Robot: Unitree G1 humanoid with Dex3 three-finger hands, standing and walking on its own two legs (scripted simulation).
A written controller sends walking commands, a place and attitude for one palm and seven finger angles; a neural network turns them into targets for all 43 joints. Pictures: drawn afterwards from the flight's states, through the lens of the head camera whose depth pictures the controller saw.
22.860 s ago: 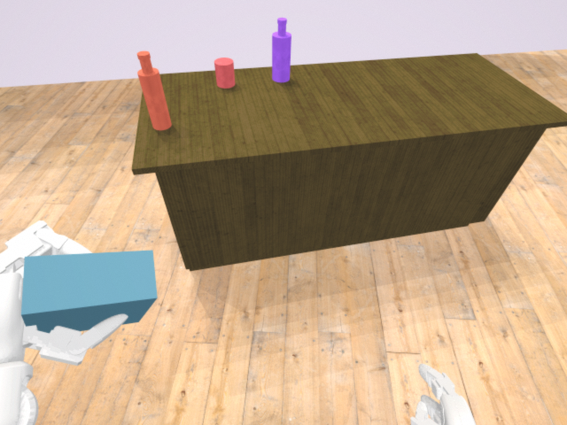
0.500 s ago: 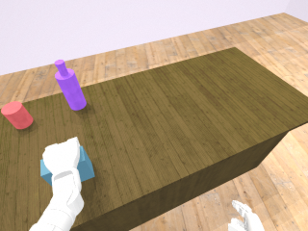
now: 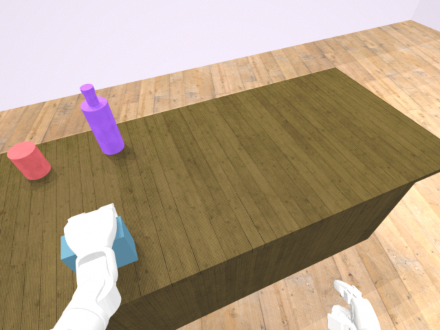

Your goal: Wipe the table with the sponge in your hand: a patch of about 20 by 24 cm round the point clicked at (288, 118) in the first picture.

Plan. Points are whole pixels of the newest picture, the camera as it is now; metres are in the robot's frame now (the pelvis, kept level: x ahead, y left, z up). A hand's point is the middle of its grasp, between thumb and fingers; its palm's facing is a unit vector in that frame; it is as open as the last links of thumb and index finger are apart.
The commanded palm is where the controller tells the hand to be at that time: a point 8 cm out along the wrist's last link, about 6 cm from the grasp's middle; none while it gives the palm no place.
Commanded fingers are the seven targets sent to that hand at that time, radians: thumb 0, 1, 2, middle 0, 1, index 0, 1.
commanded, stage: wipe back along the middle lane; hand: left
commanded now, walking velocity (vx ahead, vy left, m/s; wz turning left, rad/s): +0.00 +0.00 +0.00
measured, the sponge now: (105, 253) +0.27 +0.28 -0.06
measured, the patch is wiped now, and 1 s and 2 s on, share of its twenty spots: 0.80 0.80 0.80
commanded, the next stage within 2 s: slide across to the third lane in 0.38 s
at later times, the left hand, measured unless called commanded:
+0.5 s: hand (102, 243) +0.28 +0.28 -0.02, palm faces -0.08 -0.01 -1.00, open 9.4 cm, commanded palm +0.24 +0.25 +0.00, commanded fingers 0.00 0.10 1.30 -1.20 -1.60 -1.20 -1.60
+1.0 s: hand (105, 239) +0.28 +0.27 -0.02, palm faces -0.14 +0.01 -0.99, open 9.4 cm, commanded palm +0.28 +0.21 +0.02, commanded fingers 0.00 0.10 1.30 -1.20 -1.60 -1.20 -1.60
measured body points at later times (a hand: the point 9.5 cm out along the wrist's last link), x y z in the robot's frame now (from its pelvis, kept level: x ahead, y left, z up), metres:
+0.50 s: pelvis -0.01 -0.01 +0.00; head +0.01 -0.03 +0.45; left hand +0.28 +0.27 +0.03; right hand +0.16 -0.25 -0.12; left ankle +0.00 +0.15 -0.71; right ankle +0.02 -0.14 -0.71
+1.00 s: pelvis -0.01 +0.00 +0.00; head +0.02 -0.02 +0.45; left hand +0.29 +0.27 +0.03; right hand +0.19 -0.22 -0.12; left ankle +0.00 +0.15 -0.71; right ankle +0.02 -0.14 -0.71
